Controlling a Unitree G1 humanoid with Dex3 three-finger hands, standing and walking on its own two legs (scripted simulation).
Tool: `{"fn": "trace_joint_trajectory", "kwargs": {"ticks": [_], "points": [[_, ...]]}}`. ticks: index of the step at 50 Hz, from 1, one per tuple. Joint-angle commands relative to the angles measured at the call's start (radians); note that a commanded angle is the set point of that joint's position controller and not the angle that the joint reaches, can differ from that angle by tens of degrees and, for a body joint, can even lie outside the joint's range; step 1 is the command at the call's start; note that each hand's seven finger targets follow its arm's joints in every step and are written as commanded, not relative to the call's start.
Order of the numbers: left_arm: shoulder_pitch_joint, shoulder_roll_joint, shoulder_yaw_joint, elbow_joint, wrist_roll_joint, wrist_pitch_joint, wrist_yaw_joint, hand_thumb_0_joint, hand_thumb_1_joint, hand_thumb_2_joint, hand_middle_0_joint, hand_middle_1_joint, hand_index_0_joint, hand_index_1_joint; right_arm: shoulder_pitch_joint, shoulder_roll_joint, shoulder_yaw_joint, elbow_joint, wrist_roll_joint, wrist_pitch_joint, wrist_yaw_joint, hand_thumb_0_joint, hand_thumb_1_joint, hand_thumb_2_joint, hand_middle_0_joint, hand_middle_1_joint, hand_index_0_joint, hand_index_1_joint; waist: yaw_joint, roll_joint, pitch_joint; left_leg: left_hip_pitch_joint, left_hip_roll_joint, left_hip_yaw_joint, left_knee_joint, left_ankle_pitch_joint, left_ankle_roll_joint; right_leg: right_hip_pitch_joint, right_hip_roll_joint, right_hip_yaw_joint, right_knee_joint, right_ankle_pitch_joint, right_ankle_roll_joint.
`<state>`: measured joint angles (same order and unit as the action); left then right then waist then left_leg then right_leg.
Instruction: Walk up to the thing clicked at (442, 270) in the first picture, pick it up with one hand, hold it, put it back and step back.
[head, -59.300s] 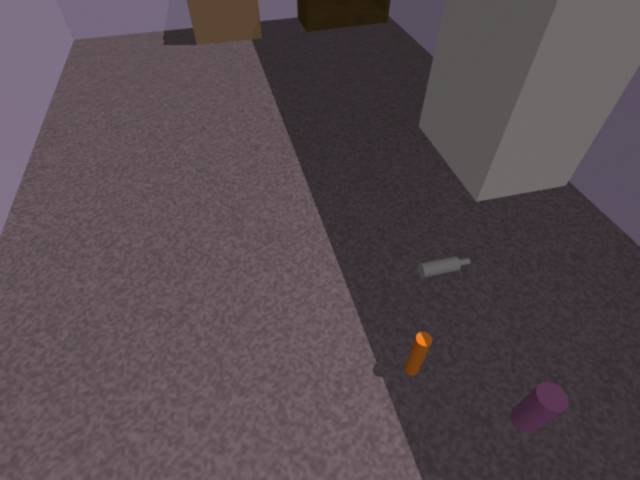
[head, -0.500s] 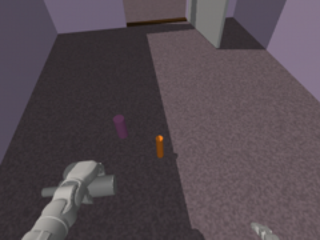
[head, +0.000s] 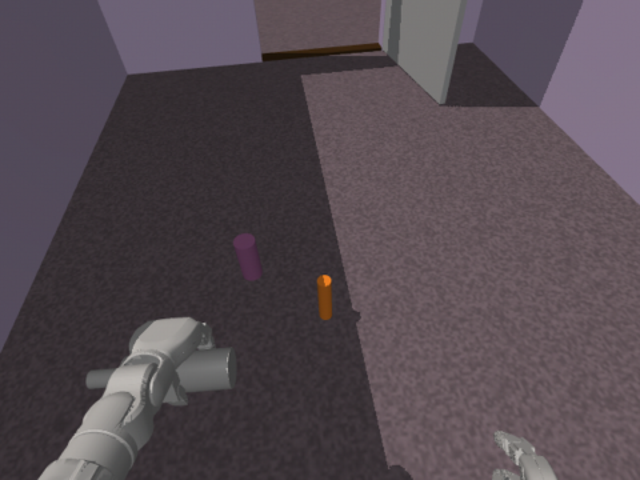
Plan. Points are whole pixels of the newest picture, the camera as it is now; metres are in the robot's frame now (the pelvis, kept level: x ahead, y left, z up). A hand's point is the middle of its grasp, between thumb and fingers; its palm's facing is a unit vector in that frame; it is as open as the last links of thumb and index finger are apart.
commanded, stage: hold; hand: left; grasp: from above
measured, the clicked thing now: (162, 373) +0.30 +0.25 -0.07
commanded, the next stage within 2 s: crouch in 0.38 s
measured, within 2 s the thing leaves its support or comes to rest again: neither
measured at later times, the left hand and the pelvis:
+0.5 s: hand (175, 374) +0.29 +0.22 -0.05, palm faces -0.48 -0.05 -0.88, open 8.8 cm; pelvis +0.00 +0.00 +0.00, yaw +0 degrees
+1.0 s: hand (196, 400) +0.29 +0.23 -0.17, palm faces -0.48 +0.02 -0.88, open 8.8 cm; pelvis -0.02 +0.00 -0.06, yaw +1 degrees
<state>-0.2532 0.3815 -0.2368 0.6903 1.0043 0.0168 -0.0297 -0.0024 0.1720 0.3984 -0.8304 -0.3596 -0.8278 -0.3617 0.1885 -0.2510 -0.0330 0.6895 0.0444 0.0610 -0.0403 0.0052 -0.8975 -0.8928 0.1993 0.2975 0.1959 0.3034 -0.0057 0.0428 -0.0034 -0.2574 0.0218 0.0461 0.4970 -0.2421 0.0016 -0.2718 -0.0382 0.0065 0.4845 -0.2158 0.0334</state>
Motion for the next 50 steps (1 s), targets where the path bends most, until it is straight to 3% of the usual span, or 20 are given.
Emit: {"fn": "trace_joint_trajectory", "kwargs": {"ticks": [1,9,14,16,19,21,23,24,25,30,32,33,36,40,44,47,50], "points": [[-0.382,0.224,0.125,-0.23,-0.001,-0.003,0.058,0.0,0.66,0.647,-1.049,-0.472,-1.045,-0.477,-0.085,-0.136,-0.041,-0.131,0.004,-0.037,-0.013,0.0,-0.894,-0.898,0.2,0.3,0.2,0.3,0.002,-0.01,-0.262,0.129,-0.03,-0.009,-0.069,0.192,0.006,0.057,0.051,-0.024,-0.068,0.136,-0.037],[-0.445,0.229,0.122,-0.237,0.005,0.0,0.077,0.0,0.64,0.667,-1.045,-0.466,-1.036,-0.477,-0.071,-0.144,-0.047,-0.122,0.002,-0.038,-0.009,0.0,-0.893,-0.898,0.2,0.3,0.2,0.3,-0.001,0.025,-0.291,0.16,-0.019,-0.017,-0.072,0.217,-0.004,0.052,0.055,-0.032,-0.065,0.153,-0.044],[-0.394,0.192,0.103,-0.193,0.002,0.002,0.075,0.0,0.656,0.68,-1.055,-0.479,-1.045,-0.491,-0.068,-0.138,-0.045,-0.118,-0.001,-0.039,-0.008,0.0,-0.892,-0.897,0.2,0.3,0.2,0.3,-0.007,-0.019,-0.256,0.131,-0.026,-0.01,-0.071,0.202,0.004,0.057,0.051,-0.031,-0.077,0.144,-0.039],[-0.394,0.24,0.139,-0.215,-0.001,-0.001,0.076,0.0,0.667,0.686,-1.076,-0.458,-1.061,-0.475,-0.069,-0.144,-0.049,-0.12,0.001,-0.038,-0.009,0.0,-0.893,-0.898,0.2,0.3,0.2,0.3,0.007,0.009,-0.27,0.135,-0.027,-0.009,-0.073,0.198,0.001,0.066,0.048,-0.028,-0.078,0.138,-0.041],[-0.425,0.227,0.119,-0.22,0.008,-0.006,0.071,0.0,0.651,0.663,-1.065,-0.451,-1.05,-0.467,-0.078,-0.14,-0.046,-0.125,-0.001,-0.036,-0.01,0.0,-0.896,-0.899,0.2,0.3,0.199,0.3,0.001,0.001,-0.26,0.139,-0.023,-0.015,-0.08,0.188,0.001,0.055,0.051,-0.032,-0.079,0.129,-0.042],[-0.392,0.243,0.146,-0.205,0.003,-0.007,0.077,0.0,0.645,0.645,-1.045,-0.462,-1.038,-0.47,-0.077,-0.14,-0.047,-0.124,0.0,-0.036,-0.013,0.0,-0.896,-0.898,0.2,0.3,0.199,0.3,0.008,-0.007,-0.259,0.124,-0.03,-0.009,-0.076,0.178,0.005,0.064,0.049,-0.027,-0.082,0.122,-0.039],[-0.418,0.224,0.124,-0.23,0.003,-0.007,0.077,0.0,0.648,0.65,-1.047,-0.476,-1.042,-0.482,-0.082,-0.135,-0.042,-0.127,0.0,-0.037,-0.013,0.0,-0.899,-0.899,0.2,0.3,0.199,0.3,0.002,-0.002,-0.263,0.129,-0.032,-0.007,-0.076,0.171,0.005,0.059,0.046,-0.024,-0.083,0.116,-0.038],[-0.42,0.216,0.117,-0.237,0.009,-0.007,0.076,0.0,0.723,0.594,-1.073,-0.52,-1.096,-0.496,-0.08,-0.135,-0.043,-0.129,0.0,-0.039,-0.013,0.0,-0.91,-0.908,0.2,0.3,0.2,0.3,0.001,0.002,-0.259,0.128,-0.031,-0.006,-0.08,0.166,0.005,0.053,0.047,-0.025,-0.085,0.111,-0.04],[-0.394,0.231,0.134,-0.232,0.004,-0.005,0.079,0.0,0.643,0.621,-0.993,-0.481,-1.016,-0.471,-0.086,-0.136,-0.044,-0.129,0.001,-0.038,-0.014,0.0,-0.868,-0.892,0.201,0.3,0.201,0.3,0.013,-0.003,-0.261,0.128,-0.033,-0.005,-0.078,0.161,0.006,0.061,0.045,-0.024,-0.089,0.103,-0.039],[-0.374,0.206,0.122,-0.156,0.018,-0.016,0.098,0.0,0.716,0.707,-1.103,-0.495,-1.096,-0.505,-0.066,-0.139,-0.048,-0.116,-0.003,-0.033,-0.012,0.0,-0.879,-0.896,0.2,0.3,0.2,0.3,-0.012,-0.038,-0.21,0.095,-0.031,-0.008,-0.076,0.139,0.008,0.033,0.047,-0.025,-0.084,0.091,-0.037],[-0.353,0.208,0.135,-0.122,0.025,-0.028,0.123,0.0,0.728,0.692,-1.108,-0.495,-1.104,-0.502,-0.056,-0.139,-0.05,-0.108,-0.005,-0.03,-0.011,0.0,-0.881,-0.896,0.2,0.3,0.2,0.3,-0.012,-0.046,-0.208,0.085,-0.035,-0.006,-0.065,0.13,0.008,0.02,0.043,-0.023,-0.08,0.082,-0.036],[-0.376,0.176,0.111,-0.11,0.025,-0.035,0.137,0.0,0.711,0.708,-1.1,-0.493,-1.093,-0.503,-0.051,-0.138,-0.05,-0.103,-0.007,-0.029,-0.008,0.0,-0.88,-0.896,0.2,0.3,0.2,0.3,-0.028,-0.058,-0.207,0.082,-0.034,-0.01,-0.059,0.132,0.006,-0.004,0.045,-0.023,-0.07,0.086,-0.035],[-0.388,0.197,0.134,-0.032,0.048,-0.05,0.199,0.0,0.73,0.692,-1.114,-0.486,-1.108,-0.494,-0.031,-0.143,-0.057,-0.081,-0.018,-0.025,-0.003,0.0,-0.881,-0.896,0.2,0.3,0.2,0.3,-0.027,-0.055,-0.21,0.044,-0.036,-0.009,-0.023,0.115,0.002,-0.045,0.041,-0.025,-0.046,0.068,-0.035],[-0.469,0.179,0.121,0.082,0.088,-0.061,0.276,0.0,0.762,0.683,-1.119,-0.518,-1.124,-0.516,0.013,-0.153,-0.066,-0.045,-0.031,-0.024,0.011,0.0,-0.883,-0.895,0.2,0.299,0.2,0.299,-0.065,-0.046,-0.239,-0.04,-0.029,-0.015,0.074,0.085,-0.001,-0.164,0.042,-0.022,0.036,0.052,-0.037],[-0.521,0.141,0.117,0.179,0.134,-0.081,0.357,0.0,0.76,0.656,-1.107,-0.524,-1.119,-0.514,0.063,-0.161,-0.083,-0.019,-0.05,-0.041,0.027,0.0,-0.883,-0.893,0.199,0.299,0.199,0.299,-0.079,0.0,-0.329,-0.186,-0.019,-0.027,0.26,0.059,-0.017,-0.357,0.044,-0.027,0.222,0.019,-0.048],[-0.578,0.157,0.144,0.255,0.173,-0.085,0.425,0.0,0.678,0.609,-1.045,-0.506,-1.06,-0.493,0.102,-0.168,-0.093,-0.018,-0.062,-0.051,0.032,0.0,-0.883,-0.892,0.199,0.299,0.199,0.299,-0.092,0.027,-0.406,-0.351,-0.021,-0.031,0.41,0.028,-0.016,-0.502,0.043,-0.026,0.371,0.002,-0.054],[-0.663,0.189,0.169,0.29,0.183,-0.077,0.482,0.0,0.643,0.597,-1.017,-0.495,-1.031,-0.483,0.124,-0.176,-0.096,-0.032,-0.069,-0.061,0.024,0.0,-0.883,-0.892,0.2,0.299,0.2,0.299,-0.106,0.054,-0.478,-0.469,-0.019,-0.046,0.505,-0.059,-0.016,-0.628,0.043,-0.034,0.488,-0.068,-0.057]]}}
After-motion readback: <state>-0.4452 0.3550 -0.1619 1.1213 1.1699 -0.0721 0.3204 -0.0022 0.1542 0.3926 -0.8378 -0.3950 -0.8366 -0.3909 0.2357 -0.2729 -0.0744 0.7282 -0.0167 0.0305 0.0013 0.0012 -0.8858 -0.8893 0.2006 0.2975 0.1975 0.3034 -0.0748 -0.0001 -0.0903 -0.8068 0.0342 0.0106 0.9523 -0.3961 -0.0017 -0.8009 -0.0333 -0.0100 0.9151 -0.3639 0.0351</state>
